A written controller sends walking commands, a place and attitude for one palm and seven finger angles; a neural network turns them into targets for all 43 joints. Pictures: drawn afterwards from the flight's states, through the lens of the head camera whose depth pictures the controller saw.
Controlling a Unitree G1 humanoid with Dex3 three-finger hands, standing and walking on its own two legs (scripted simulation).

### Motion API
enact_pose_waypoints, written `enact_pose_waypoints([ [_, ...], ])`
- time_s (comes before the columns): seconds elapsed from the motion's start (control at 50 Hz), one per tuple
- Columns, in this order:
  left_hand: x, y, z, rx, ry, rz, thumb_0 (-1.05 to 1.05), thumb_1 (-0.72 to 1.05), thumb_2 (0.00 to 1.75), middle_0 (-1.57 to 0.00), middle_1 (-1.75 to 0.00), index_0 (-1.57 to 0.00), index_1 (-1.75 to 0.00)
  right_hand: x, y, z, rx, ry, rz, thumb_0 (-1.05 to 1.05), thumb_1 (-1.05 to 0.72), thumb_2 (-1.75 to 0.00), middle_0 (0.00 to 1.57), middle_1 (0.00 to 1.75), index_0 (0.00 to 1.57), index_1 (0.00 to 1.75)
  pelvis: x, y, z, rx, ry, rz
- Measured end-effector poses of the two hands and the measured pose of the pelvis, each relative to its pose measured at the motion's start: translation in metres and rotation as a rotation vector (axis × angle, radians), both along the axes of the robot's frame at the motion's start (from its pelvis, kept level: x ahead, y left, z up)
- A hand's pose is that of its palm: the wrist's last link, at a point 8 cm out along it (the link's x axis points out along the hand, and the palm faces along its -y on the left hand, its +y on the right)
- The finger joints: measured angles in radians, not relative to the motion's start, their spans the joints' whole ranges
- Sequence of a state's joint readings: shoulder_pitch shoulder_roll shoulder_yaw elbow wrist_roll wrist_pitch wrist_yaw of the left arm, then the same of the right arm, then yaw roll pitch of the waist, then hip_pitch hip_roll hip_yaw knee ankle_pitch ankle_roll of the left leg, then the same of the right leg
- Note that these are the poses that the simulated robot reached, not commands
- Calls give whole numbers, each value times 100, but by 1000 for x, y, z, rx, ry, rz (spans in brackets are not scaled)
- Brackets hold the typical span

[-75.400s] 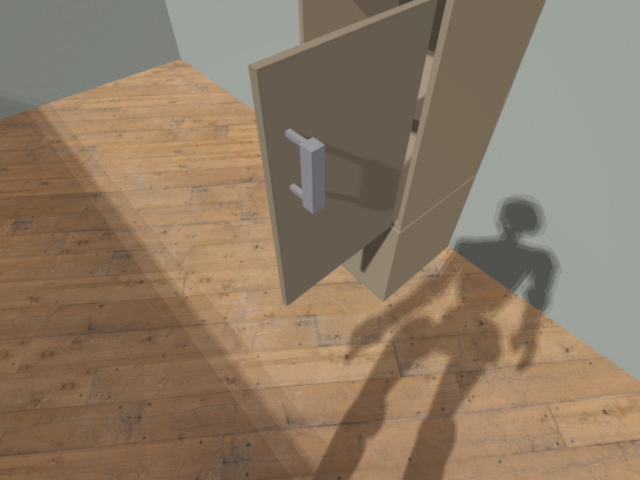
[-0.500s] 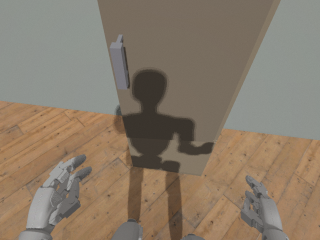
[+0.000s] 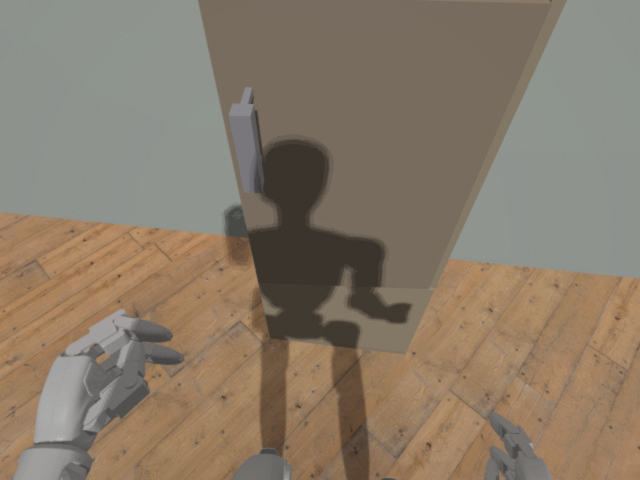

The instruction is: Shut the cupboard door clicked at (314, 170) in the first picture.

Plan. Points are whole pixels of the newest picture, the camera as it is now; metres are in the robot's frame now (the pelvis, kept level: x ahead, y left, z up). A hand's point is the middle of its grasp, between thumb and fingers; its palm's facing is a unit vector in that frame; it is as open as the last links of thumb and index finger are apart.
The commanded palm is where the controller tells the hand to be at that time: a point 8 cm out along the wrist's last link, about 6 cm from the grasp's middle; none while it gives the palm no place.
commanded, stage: raise the hand and make a fist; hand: left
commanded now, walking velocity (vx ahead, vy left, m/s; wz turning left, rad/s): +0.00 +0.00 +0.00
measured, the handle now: (251, 141) +0.52 +0.13 +0.14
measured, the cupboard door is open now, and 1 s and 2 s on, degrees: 5 5 5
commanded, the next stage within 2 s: bring the fist close to the handle in 1.06 s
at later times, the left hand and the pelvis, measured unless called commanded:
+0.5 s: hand (121, 354) +0.22 +0.21 +0.12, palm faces +0.04 -1.00 -0.05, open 3.1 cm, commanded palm +0.19 +0.26 +0.13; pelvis +0.01 +0.01 +0.02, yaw +1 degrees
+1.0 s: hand (142, 337) +0.23 +0.18 +0.14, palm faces +0.05 -1.00 -0.05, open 3.1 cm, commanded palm +0.20 +0.23 +0.14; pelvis +0.01 -0.01 +0.03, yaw +1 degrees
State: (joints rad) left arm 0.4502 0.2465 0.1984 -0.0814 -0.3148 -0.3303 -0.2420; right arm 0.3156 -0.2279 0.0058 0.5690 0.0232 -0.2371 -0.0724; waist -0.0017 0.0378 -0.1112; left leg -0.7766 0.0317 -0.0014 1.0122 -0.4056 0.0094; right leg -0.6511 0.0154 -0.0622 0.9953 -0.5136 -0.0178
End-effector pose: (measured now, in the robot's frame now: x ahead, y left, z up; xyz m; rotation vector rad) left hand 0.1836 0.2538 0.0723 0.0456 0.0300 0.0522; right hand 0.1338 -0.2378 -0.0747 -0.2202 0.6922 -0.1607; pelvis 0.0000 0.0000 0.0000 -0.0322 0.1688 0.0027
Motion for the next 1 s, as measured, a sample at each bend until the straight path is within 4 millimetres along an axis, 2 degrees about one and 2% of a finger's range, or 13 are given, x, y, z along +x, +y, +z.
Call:
enact_pose_waypoints([
  [0.12,0,0,6,-10,-20,-28,2,90,90,-92,-109,-92,-109,18,6,12,-27,-39,36,1,-90,-90,20,30,20,30,2,10,3,-10,-14,8],
  [0.28,7,4,26,-1,-49,-18,2,90,90,-107,-125,-107,-125,49,34,34,11,-133,96,1,-90,-90,20,30,20,30,4,15,11,-14,-49,14],
  [0.38,9,7,38,0,-52,-15,2,90,90,-116,-135,-116,-135,56,48,42,40,-158,131,1,-90,-90,20,30,20,30,5,16,17,-14,-71,18],
  [0.46,11,7,45,3,-51,-15,2,90,90,-123,-142,-122,-142,55,51,44,51,-155,144,1,-90,-90,20,30,20,30,5,15,21,-12,-88,21],
  [0.56,14,6,55,7,-58,-16,2,90,90,-127,-147,-127,-147,48,45,44,50,-132,141,1,-90,-90,20,30,20,30,5,12,25,-7,-106,22],
  [0.74,23,-2,72,14,-69,-23,2,90,90,-130,-149,-130,-149,34,23,43,36,-107,99,1,-90,-90,20,30,20,30,6,4,33,4,-130,17],
  [1.0,21,-18,69,7,-66,-9,2,90,90,-130,-150,-130,-150,33,1,45,31,-121,81,1,-90,-90,20,30,20,30,6,-9,34,17,-138,12],
])
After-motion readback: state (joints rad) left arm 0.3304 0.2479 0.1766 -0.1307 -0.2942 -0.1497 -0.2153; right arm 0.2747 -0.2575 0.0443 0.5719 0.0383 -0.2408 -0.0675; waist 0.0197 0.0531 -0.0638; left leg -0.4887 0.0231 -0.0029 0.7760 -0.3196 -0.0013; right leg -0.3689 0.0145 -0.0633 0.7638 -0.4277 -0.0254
